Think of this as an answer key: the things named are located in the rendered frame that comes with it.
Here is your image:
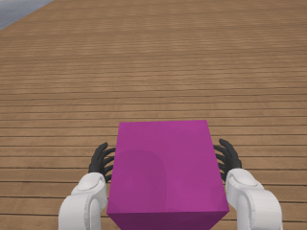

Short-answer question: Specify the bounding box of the carton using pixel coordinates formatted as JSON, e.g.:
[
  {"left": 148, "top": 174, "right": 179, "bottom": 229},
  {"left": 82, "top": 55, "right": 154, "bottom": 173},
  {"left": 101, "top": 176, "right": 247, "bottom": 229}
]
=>
[{"left": 106, "top": 120, "right": 230, "bottom": 230}]

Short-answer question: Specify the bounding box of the robot right forearm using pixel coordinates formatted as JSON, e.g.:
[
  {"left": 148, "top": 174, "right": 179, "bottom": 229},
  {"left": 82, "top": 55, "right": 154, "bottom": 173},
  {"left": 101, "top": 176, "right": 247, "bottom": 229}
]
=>
[{"left": 225, "top": 168, "right": 283, "bottom": 230}]

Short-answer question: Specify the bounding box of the robot left forearm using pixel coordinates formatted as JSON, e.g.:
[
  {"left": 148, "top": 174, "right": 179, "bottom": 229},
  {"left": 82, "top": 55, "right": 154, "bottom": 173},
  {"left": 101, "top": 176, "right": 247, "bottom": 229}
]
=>
[{"left": 59, "top": 172, "right": 108, "bottom": 230}]

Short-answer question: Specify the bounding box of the robot left hand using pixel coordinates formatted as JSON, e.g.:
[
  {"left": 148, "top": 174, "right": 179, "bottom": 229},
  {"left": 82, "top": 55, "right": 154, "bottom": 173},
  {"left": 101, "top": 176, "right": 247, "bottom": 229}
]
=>
[{"left": 88, "top": 142, "right": 116, "bottom": 183}]

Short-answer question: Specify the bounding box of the robot right hand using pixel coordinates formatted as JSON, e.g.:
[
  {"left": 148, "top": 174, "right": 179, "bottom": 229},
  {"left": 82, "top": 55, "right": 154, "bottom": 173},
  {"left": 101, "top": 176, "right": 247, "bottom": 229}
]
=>
[{"left": 213, "top": 139, "right": 242, "bottom": 183}]

